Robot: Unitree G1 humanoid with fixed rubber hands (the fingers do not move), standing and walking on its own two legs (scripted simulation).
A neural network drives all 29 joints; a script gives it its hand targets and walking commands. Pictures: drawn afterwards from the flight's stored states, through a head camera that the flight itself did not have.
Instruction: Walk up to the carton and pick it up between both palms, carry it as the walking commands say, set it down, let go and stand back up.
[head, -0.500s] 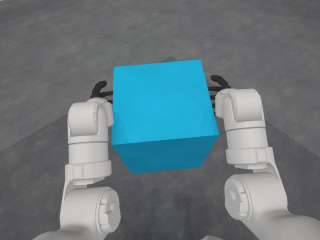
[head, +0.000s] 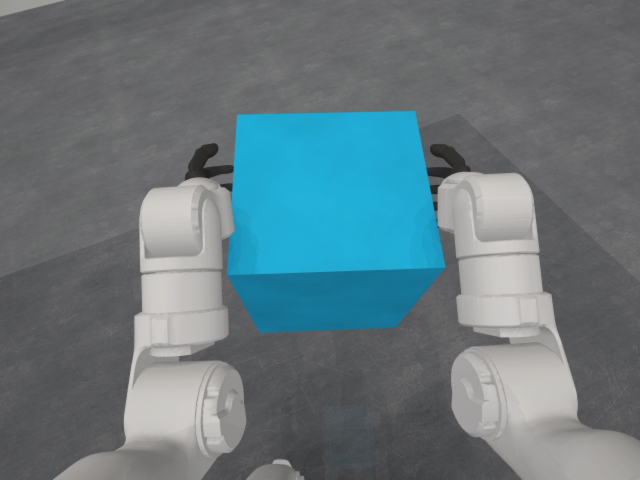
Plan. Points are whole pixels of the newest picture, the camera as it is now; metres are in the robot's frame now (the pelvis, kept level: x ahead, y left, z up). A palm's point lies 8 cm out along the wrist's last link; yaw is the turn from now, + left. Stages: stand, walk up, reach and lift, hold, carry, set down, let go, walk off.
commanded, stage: carry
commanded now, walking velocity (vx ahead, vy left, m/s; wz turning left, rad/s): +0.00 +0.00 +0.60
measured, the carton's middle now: (327, 236) +0.42 -0.01 +0.04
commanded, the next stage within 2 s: none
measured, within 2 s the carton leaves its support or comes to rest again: neither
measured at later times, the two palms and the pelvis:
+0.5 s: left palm (62, 291) +0.31 +0.27 +0.13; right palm (320, 222) +0.38 -0.01 +0.11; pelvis -0.03 +0.04 -0.01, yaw +12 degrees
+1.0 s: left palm out of the picture +0.20 +0.33 +0.14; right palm (245, 270) +0.31 +0.07 +0.14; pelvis -0.09 +0.07 +0.00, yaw +19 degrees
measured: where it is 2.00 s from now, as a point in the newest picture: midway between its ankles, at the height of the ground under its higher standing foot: outside the picture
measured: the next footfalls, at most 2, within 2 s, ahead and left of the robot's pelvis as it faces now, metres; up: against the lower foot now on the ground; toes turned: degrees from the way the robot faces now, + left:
left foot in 0.10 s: +0.04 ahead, +0.16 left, +0.00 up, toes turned +2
right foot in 0.50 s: +0.03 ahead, -0.03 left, +0.00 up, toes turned +6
